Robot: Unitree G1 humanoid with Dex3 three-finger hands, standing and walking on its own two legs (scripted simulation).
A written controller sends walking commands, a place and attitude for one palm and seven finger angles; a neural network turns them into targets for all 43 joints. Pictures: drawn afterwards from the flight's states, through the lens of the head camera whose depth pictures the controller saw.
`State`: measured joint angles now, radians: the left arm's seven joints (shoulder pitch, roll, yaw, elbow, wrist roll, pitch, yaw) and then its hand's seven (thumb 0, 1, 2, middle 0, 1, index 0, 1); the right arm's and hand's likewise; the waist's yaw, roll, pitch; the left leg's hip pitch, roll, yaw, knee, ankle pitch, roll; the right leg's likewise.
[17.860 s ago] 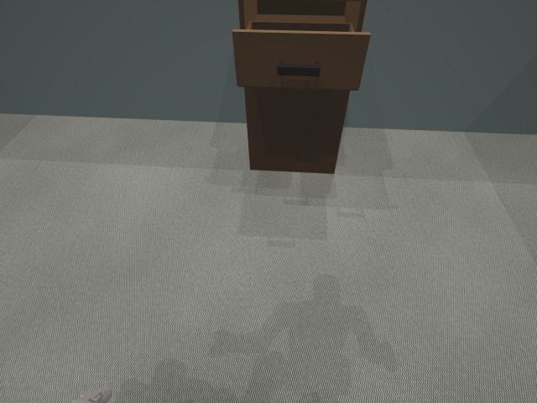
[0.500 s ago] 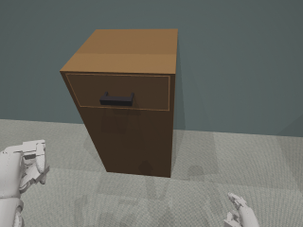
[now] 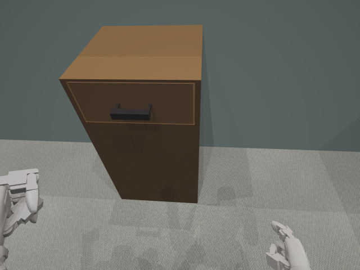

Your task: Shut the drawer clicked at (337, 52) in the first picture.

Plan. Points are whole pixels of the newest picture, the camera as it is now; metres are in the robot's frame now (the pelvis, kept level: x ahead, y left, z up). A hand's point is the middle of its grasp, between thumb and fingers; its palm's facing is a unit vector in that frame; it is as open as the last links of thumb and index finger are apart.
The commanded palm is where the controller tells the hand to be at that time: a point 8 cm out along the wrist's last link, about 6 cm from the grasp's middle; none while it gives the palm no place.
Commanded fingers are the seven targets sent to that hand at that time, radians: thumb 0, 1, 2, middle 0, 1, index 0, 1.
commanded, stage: step back with the hand held close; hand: left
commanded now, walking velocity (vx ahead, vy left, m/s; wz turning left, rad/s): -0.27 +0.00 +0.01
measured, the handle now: (132, 110) +0.61 +0.22 -0.01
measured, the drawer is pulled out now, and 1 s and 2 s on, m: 0.00 0.00 0.00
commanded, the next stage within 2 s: stop stepping back and stand still in 1.18 s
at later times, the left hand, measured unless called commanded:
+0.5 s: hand out of the picture +0.12 +0.27 +0.15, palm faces +0.33 -0.78 -0.54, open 3.3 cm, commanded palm +0.05 +0.31 +0.17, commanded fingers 0.00 0.90 0.90 -1.40 -1.60 -1.40 -1.60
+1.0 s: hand out of the picture +0.04 +0.28 +0.17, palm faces +0.36 -0.79 -0.51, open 3.3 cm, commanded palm -0.01 +0.31 +0.17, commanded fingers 0.00 0.90 0.90 -1.40 -1.60 -1.40 -1.60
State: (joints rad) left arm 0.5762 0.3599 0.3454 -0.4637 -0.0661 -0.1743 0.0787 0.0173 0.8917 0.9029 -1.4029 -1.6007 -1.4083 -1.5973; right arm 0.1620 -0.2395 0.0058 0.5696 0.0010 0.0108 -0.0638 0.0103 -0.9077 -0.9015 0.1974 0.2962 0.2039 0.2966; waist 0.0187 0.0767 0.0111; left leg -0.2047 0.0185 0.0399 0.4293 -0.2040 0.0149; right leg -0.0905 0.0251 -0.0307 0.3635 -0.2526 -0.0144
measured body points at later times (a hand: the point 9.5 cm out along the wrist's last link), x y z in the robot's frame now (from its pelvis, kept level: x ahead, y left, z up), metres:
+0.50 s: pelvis -0.07 +0.03 -0.01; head -0.04 +0.02 +0.44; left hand +0.09 +0.31 +0.18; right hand +0.11 -0.21 -0.09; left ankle +0.02 +0.11 -0.74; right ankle -0.04 -0.11 -0.74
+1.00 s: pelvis -0.14 +0.03 -0.02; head -0.11 +0.05 +0.43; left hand +0.02 +0.32 +0.19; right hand +0.04 -0.20 -0.09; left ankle +0.02 +0.11 -0.74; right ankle -0.23 -0.11 -0.75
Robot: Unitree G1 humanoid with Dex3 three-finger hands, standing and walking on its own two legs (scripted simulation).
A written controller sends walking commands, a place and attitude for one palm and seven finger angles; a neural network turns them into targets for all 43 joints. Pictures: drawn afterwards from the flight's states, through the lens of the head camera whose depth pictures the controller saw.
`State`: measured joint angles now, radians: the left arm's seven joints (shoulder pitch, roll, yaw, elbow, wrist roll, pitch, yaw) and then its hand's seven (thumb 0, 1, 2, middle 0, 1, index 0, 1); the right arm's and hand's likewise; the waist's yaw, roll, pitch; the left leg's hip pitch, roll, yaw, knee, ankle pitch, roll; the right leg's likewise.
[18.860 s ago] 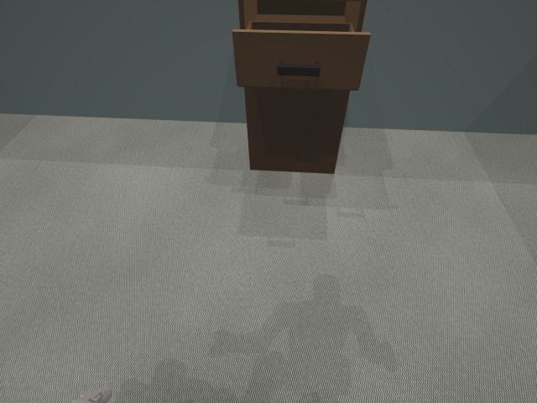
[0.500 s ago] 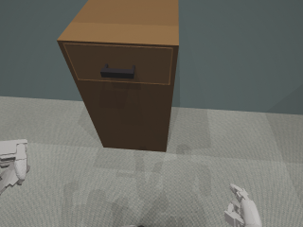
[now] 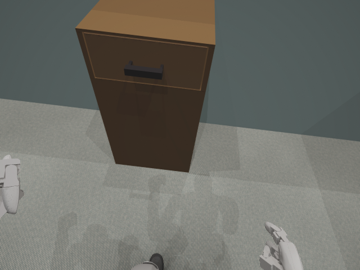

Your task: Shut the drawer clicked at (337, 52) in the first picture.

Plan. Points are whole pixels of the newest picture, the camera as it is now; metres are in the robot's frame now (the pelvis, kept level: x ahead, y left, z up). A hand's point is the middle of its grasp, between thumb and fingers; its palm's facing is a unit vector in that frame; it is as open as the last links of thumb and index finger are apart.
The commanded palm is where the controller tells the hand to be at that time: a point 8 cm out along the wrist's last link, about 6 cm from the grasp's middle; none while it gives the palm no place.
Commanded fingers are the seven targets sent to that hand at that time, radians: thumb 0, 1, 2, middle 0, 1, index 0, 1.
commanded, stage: step back with the hand held close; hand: left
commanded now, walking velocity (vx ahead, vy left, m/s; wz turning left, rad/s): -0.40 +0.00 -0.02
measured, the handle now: (145, 68) +0.75 +0.19 +0.00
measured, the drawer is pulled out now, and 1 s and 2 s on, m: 0.00 0.00 0.00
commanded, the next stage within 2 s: stop stepping back and stand still in 0.18 s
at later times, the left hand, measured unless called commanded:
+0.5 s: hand out of the picture +0.11 +0.27 +0.17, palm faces +0.34 -0.84 -0.43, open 3.3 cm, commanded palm +0.04 +0.31 +0.19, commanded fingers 0.00 0.90 0.90 -1.40 -1.60 -1.40 -1.60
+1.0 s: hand out of the picture +0.07 +0.28 +0.18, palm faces +0.34 -0.81 -0.47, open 3.3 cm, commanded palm +0.02 +0.32 +0.19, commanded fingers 0.00 0.90 0.90 -1.40 -1.60 -1.40 -1.60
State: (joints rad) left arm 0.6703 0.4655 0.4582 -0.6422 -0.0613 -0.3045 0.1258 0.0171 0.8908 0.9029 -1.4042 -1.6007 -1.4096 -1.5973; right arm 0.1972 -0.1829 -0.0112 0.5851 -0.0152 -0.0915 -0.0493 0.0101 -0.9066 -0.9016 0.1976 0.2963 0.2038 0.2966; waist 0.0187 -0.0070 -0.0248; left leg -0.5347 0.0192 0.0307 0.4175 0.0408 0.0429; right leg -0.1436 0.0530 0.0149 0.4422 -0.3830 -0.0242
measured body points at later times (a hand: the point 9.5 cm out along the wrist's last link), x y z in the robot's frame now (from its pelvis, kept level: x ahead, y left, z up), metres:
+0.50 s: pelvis -0.09 +0.03 +0.01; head -0.08 +0.06 +0.45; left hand +0.08 +0.31 +0.19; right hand +0.07 -0.22 -0.06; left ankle +0.00 +0.11 -0.73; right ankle -0.10 -0.11 -0.71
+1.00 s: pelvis -0.12 +0.04 +0.01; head -0.12 +0.06 +0.46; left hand +0.05 +0.32 +0.20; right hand +0.02 -0.19 -0.08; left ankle -0.06 +0.13 -0.73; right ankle -0.12 -0.06 -0.73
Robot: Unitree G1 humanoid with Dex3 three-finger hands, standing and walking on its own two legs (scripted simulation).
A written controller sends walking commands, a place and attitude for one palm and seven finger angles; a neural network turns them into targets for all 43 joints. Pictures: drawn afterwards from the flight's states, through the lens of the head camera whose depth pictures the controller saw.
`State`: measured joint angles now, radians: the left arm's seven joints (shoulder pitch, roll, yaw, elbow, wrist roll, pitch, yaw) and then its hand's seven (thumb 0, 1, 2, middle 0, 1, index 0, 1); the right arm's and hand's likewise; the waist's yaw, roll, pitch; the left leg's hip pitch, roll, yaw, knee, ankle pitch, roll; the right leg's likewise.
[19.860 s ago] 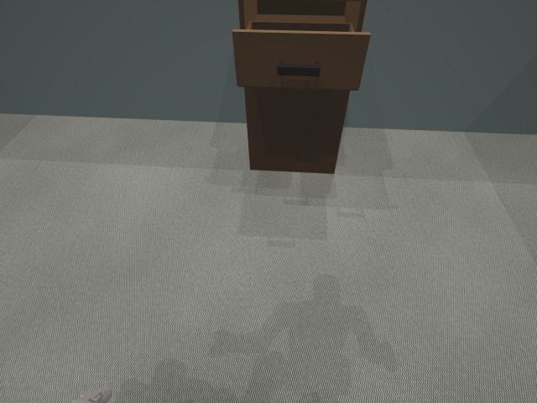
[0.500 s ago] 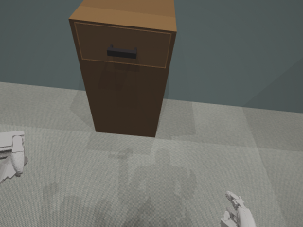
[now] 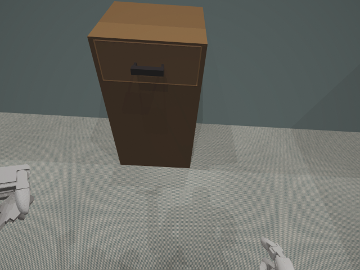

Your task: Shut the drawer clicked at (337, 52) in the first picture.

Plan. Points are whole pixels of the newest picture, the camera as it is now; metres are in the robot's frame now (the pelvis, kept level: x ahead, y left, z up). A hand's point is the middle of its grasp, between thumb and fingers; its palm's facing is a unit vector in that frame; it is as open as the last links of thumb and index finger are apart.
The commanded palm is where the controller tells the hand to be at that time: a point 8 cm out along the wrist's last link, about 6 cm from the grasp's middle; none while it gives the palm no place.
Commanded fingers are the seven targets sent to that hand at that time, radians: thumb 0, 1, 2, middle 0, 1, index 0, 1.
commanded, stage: let the arm hang, fingers relaxed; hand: left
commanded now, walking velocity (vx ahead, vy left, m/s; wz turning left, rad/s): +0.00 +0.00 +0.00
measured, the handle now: (148, 68) +0.86 +0.17 -0.01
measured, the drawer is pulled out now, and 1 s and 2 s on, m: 0.00 0.00 0.00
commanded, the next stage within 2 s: look to check the result in 1.18 s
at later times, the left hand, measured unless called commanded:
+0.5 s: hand out of the picture -0.02 +0.19 -0.18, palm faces +0.08 -0.97 -0.21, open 3.8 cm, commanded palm none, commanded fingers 0.00 0.90 0.90 -0.52 -0.65 -0.52 -0.65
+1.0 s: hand out of the picture +0.00 +0.14 -0.17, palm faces +0.08 -0.98 -0.16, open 7.2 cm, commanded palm none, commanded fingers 0.00 0.90 0.90 -0.20 -0.30 -0.20 -0.30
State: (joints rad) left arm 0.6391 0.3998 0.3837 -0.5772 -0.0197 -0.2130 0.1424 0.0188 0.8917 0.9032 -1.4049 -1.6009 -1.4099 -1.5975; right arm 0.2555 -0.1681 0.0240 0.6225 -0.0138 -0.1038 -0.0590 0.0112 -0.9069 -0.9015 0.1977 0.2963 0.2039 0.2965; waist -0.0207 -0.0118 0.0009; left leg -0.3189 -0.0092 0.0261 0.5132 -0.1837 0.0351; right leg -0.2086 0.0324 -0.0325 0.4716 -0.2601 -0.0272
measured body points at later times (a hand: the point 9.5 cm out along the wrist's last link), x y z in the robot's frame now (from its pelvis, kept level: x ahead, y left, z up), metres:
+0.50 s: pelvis +0.01 +0.00 +0.00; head +0.04 +0.02 +0.45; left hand -0.03 +0.25 -0.16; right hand +0.03 -0.23 -0.15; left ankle +0.05 +0.09 -0.74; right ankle +0.00 -0.11 -0.74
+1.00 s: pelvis +0.01 -0.01 +0.01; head +0.02 -0.01 +0.46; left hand -0.01 +0.20 -0.16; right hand +0.00 -0.21 -0.16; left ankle +0.05 +0.09 -0.74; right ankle +0.00 -0.11 -0.74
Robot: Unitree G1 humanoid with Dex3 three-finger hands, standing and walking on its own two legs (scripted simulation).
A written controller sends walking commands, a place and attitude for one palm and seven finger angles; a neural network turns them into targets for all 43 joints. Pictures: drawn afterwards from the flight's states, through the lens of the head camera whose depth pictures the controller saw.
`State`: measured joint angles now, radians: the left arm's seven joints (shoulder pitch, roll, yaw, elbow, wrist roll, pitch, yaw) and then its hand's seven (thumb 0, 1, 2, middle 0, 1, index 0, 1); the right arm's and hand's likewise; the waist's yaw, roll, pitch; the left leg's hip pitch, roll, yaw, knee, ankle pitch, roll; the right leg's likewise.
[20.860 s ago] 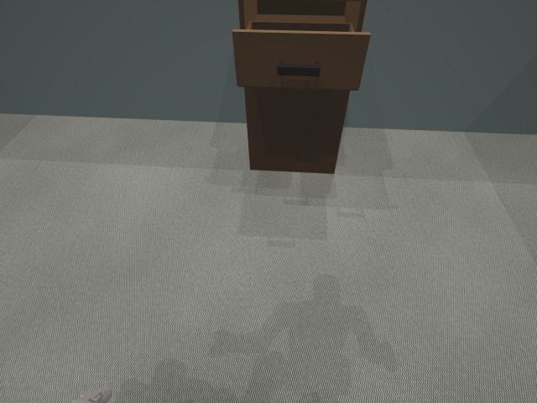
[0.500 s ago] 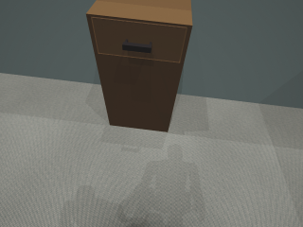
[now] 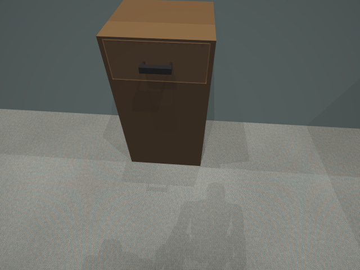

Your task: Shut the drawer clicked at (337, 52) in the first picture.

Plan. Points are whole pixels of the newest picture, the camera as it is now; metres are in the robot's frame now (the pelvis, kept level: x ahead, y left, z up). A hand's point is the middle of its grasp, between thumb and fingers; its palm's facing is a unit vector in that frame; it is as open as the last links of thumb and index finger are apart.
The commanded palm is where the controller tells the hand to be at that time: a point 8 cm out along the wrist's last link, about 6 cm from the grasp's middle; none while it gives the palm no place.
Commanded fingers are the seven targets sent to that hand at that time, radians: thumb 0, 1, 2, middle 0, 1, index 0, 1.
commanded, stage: let the arm hang, fingers relaxed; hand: left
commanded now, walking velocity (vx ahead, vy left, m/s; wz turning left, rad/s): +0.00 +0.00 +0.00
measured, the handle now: (156, 66) +0.86 +0.14 -0.01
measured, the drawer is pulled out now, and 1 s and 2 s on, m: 0.00 0.00 0.00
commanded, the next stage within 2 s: look to check the result in 0.18 s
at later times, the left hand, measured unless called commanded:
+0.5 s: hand out of the picture -0.01 +0.14 -0.17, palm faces +0.06 -0.98 -0.17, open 7.4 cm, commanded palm none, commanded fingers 0.00 0.90 0.90 -0.20 -0.30 -0.20 -0.30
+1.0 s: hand out of the picture +0.01 +0.14 -0.17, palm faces +0.05 -0.98 -0.17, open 7.3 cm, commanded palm none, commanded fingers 0.00 0.90 0.90 -0.20 -0.30 -0.20 -0.30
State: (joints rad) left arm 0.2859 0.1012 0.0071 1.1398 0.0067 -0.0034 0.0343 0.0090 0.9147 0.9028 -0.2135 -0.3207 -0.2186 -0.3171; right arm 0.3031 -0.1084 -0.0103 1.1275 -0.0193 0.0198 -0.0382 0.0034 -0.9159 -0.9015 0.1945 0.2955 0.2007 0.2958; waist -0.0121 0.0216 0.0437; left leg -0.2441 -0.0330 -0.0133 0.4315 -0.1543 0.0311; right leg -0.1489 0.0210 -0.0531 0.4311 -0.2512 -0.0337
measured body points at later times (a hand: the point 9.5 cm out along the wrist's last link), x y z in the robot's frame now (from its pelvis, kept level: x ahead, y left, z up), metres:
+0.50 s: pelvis +0.01 -0.01 +0.00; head +0.03 -0.02 +0.45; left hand -0.01 +0.19 -0.16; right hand -0.01 -0.22 -0.17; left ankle +0.05 +0.10 -0.74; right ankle -0.01 -0.10 -0.74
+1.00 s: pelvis +0.02 -0.02 +0.00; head +0.04 -0.02 +0.45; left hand +0.01 +0.19 -0.16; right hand +0.01 -0.23 -0.17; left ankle +0.05 +0.10 -0.74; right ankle -0.01 -0.10 -0.74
